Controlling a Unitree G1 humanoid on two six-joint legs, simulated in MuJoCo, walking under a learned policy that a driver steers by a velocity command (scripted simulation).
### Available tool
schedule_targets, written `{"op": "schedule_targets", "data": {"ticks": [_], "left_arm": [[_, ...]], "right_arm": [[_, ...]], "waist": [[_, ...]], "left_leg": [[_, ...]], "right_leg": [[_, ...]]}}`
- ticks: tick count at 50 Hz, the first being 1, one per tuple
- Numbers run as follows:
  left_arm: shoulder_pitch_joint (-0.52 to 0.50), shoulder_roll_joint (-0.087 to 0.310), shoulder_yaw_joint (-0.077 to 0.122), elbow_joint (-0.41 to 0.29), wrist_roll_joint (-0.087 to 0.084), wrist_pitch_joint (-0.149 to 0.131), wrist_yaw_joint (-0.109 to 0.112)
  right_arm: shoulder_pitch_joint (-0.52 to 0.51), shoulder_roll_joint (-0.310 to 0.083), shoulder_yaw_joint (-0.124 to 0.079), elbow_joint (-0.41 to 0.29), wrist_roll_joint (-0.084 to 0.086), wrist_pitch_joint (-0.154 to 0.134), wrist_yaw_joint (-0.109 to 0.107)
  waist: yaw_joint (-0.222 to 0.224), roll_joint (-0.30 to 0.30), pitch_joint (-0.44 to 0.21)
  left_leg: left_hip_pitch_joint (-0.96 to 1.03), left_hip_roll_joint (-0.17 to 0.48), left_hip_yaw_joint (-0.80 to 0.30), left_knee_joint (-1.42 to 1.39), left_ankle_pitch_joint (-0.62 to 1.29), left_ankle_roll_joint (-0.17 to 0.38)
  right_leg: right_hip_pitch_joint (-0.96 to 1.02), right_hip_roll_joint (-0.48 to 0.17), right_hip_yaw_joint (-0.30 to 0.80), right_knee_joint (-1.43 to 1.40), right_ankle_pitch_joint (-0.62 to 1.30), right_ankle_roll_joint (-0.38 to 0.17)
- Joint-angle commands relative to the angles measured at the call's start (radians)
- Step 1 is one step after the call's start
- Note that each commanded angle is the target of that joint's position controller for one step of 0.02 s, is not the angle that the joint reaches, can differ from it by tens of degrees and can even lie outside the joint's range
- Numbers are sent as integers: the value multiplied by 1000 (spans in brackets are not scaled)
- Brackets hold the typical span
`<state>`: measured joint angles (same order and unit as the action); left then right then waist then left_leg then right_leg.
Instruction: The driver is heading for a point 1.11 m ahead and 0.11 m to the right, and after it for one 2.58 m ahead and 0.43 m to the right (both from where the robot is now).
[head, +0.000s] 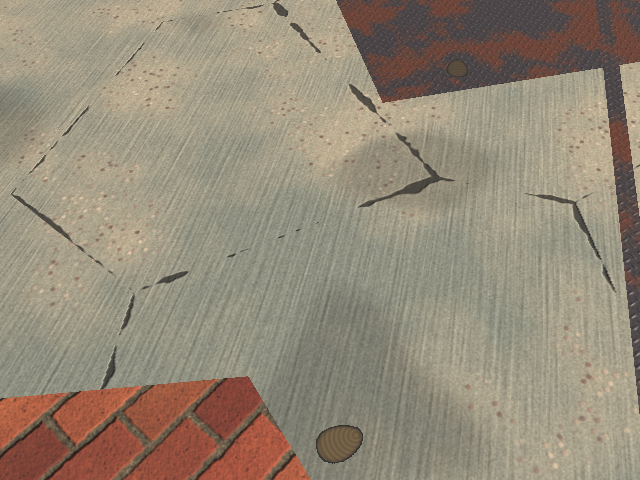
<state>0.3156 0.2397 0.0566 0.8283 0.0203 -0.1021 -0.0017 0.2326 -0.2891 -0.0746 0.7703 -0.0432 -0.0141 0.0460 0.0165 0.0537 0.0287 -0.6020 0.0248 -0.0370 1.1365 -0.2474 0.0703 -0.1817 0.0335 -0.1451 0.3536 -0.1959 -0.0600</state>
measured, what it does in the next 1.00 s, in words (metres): walks ahead: left foot, then right foot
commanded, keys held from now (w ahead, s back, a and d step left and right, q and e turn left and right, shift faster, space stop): w+q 0.10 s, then w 0.14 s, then w+e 0.76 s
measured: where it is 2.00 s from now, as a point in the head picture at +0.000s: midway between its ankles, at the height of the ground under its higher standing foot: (391, 276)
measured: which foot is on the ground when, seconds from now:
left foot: up 0.00-0.28, down 0.30-0.82, up 0.84-1.00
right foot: down 0.00-0.30, up 0.32-0.82, down 0.84-1.00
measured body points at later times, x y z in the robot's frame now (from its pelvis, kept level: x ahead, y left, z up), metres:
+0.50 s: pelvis +0.27 +0.07 +0.00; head +0.29 +0.08 +0.45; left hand +0.29 +0.33 -0.14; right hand +0.36 -0.18 -0.12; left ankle +0.26 +0.13 -0.74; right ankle +0.27 -0.08 -0.66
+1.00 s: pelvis +0.54 +0.02 -0.01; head +0.57 +0.01 +0.44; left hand +0.66 +0.27 -0.14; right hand +0.58 -0.25 -0.14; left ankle +0.52 +0.18 -0.65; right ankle +0.56 -0.02 -0.74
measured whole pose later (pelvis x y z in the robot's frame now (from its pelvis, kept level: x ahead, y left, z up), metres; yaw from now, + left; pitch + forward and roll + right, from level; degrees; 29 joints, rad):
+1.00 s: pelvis +0.54 +0.02 -0.01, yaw -13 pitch +0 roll +0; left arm 0.26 0.27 0.08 0.87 0.00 -0.03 -0.01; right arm 0.21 -0.23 -0.03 0.83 -0.04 -0.08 0.00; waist 0.00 0.01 0.06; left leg -0.48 0.08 -0.01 1.20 -0.32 0.00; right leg -0.27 0.13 -0.05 0.45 -0.19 -0.14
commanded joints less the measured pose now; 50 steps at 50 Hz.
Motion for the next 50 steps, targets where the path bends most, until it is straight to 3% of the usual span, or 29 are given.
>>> {"op": "schedule_targets", "data": {"ticks": [1, 6, 10, 12, 13, 14, 15, 16, 17, 18, 19, 20, 21, 22, 26, 30, 35, 38, 40, 41, 42, 43, 44, 45, 46, 47, 48, 50], "left_arm": [[21, 77, 12, -34, -2, -24, -4], [80, 94, 10, -2, -3, -17, -2], [164, 125, 11, 49, 0, 3, 7], [183, 148, 12, 74, 0, 18, 11], [194, 156, 10, 89, -2, 27, 13], [194, 154, 4, 98, -9, 35, 13], [179, 123, -8, 70, -18, 33, 10], [246, -9, -40, 13, -45, 29, -13], [137, 124, 1, 18, -31, 33, 1], [56, 115, 4, -9, -36, 28, 0], [54, 93, -2, 0, -35, 23, -2], [68, 82, 1, 23, -20, 35, -3], [113, 65, 0, 44, -2, 53, -9], [130, 48, 2, 58, 4, 68, -16], [33, 22, 7, 29, 9, 89, -37], [-114, 14, 0, -20, 7, 85, -45], [-272, 11, -15, -84, 15, 80, -60], [-252, 28, -8, -91, 16, 80, -56], [-124, 58, 9, -59, 17, 77, -46], [0, 84, 25, -22, 21, 69, -40], [147, 167, 57, 15, 32, 64, -25], [108, 285, 85, 1, 25, 69, -15], [140, 269, 84, 0, -9, 80, -14], [73, 235, 75, 5, -11, 83, -4], [28, 179, 61, 3, -14, 80, -3], [-16, 150, 53, -3, -16, 73, -2], [-39, 124, 44, -7, -21, 65, 0], [-27, 129, 40, -5, -26, 44, -4]], "right_arm": [[-18, -1, 8, -72, -1, 2, 17], [-202, 27, 32, -128, 7, -9, 35], [-279, 25, 39, -151, 0, -13, 31], [-248, 12, 34, -138, -8, -18, 19], [-171, 1, 27, -111, -13, -26, 12], [-9, -20, 16, -53, -21, -39, 2], [171, -88, -6, -4, -44, -49, -14], [228, -197, -29, 3, -39, -50, -31], [257, -183, -35, 2, 0, -41, -47], [168, -141, -20, 22, 10, -46, -50], [108, -80, -4, 26, 12, -56, -45], [66, -39, 7, 29, 15, -66, -42], [41, -7, 17, 33, 22, -71, -44], [45, 8, 22, 40, 22, -80, -43], [94, -17, 14, 83, 29, -106, -48], [133, -6, 20, 113, 25, -107, -53], [213, -43, 16, 158, 23, -98, -69], [212, -74, 11, 172, 18, -83, -80], [192, -110, 1, 171, 14, -67, -85], [182, -124, -3, 163, 18, -58, -83], [174, -110, 1, 138, 19, -58, -77], [225, 18, 26, 71, 29, -65, -51], [82, -69, 11, 40, 24, -81, -46], [18, -61, 16, 12, 36, -97, -42], [28, -60, 17, 20, 36, -106, -45], [36, -54, 17, 28, 22, -97, -48], [63, -45, 19, 30, 5, -76, -46], [71, -24, 22, 25, -8, -40, -39]], "waist": [[-22, -114, 7], [19, -119, 41], [42, -123, 69], [19, -140, 42], [-18, -146, -6], [-93, -122, -95], [-167, -65, -222], [-132, 187, -379], [-177, 26, -363], [-129, 11, -205], [-83, -12, -119], [-48, -12, -68], [-15, 17, -48], [-4, 19, -43], [10, 16, 20], [-10, 11, 64], [-52, 5, 95], [-27, 21, 61], [34, 42, -24], [91, 22, -98], [155, -64, -191], [64, -313, -260], [123, -153, -281], [88, -113, -132], [42, -32, -60], [1, -3, -23], [-30, -18, -27], [-49, -36, -38]], "left_leg": [[-124, 50, -28, -35, 101, -11], [-54, 38, 65, -331, 262, -5], [13, 1, 120, -492, 148, 29], [102, -51, 152, -546, 42, 63], [212, -83, 157, -588, 14, 84], [429, -105, 159, -666, 65, 108], [723, 63, -19, -664, 2, 153], [1061, 434, -539, -727, 30, 296], [978, 417, -577, -793, 116, 272], [840, 358, -372, -809, 224, 225], [699, 313, -261, -847, 295, 176], [608, 268, -173, -879, 319, 131], [531, 238, -109, -911, 312, 103], [494, 224, -76, -936, 318, 95], [479, 207, 45, -1001, 353, 89], [502, 185, 147, -1006, 387, 79], [619, 223, 220, -974, 500, 68], [706, 237, 269, -835, 845, 49], [722, 241, 289, -599, 1054, 44], [657, 229, 297, -396, 970, 33], [458, 194, 300, -96, 672, 3], [-12, -32, 239, 289, -284, -59], [-143, -47, 12, 354, -255, -54], [-195, 20, -5, 296, -134, -44], [-134, 55, 4, 193, -64, -44], [-69, 77, 0, 125, -51, -53], [-3, 86, -2, 80, -48, -69], [37, 84, 12, 19, -52, -93]], "right_leg": [[54, -295, 180, -213, 210, -118], [63, -258, 25, -202, 307, -82], [171, -297, 8, -173, 395, -84], [235, -308, -14, -61, 676, -80], [245, -305, -20, 58, 813, -77], [187, -277, -46, 244, 808, -61], [-23, -242, -38, 506, 506, -45], [-438, -61, -27, 898, -346, 4], [-512, -42, 151, 1004, -328, -8], [-536, -86, 193, 970, -220, -20], [-491, -116, 185, 888, -157, -20], [-442, -132, 185, 837, -130, -14], [-383, -138, 182, 810, -111, -3], [-351, -131, 179, 805, -96, 2], [-456, -138, 170, 761, 36, 14], [-512, -133, 140, 577, 185, 16], [-474, -103, 42, 349, 194, -28], [-384, -36, -15, 296, 66, -83], [-232, 37, -40, 278, -46, -131], [-61, 66, -21, 208, -41, -160], [179, -51, 172, 142, -124, -214], [481, -354, 734, 58, -107, -387], [488, -364, 881, -67, -120, -391], [369, -355, 720, -87, -51, -349], [232, -316, 625, -100, 85, -302], [134, -261, 538, -107, 189, -264], [69, -225, 477, -120, 259, -248], [22, -181, 419, -128, 353, -244]]}}
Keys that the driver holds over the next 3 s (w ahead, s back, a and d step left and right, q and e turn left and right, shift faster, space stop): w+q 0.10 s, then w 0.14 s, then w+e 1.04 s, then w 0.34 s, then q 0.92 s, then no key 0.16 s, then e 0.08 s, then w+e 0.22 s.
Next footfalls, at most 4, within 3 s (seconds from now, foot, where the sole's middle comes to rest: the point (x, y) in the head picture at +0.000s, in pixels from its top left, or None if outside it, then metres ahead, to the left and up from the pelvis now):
0.30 left None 0.30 0.14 -0.78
0.84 right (365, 425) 0.60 -0.03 -0.78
1.36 left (337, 290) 0.95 0.03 -0.78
1.84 right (442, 257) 1.05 -0.25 -0.78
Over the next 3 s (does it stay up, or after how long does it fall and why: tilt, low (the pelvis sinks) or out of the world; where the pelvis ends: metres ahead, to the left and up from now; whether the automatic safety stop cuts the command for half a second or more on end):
stays up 0.99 -0.11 0.01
